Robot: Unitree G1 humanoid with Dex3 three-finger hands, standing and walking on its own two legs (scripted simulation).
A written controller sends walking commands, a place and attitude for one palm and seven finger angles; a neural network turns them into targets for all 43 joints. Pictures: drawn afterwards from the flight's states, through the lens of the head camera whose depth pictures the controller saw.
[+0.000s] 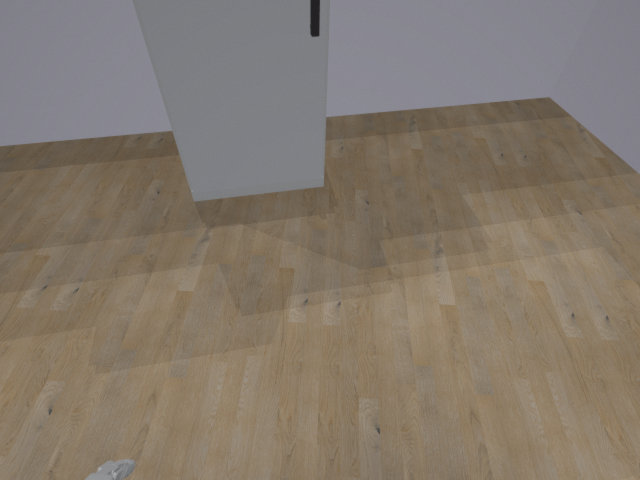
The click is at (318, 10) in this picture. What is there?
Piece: fridge door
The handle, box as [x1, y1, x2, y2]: [310, 0, 319, 36]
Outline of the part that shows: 319,0 311,0 310,27 312,36 318,35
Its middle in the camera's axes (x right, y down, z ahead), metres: -0.02 -0.82 +1.13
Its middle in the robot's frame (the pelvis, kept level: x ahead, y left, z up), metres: +1.41 +0.10 +0.18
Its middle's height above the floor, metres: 0.95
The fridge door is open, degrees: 0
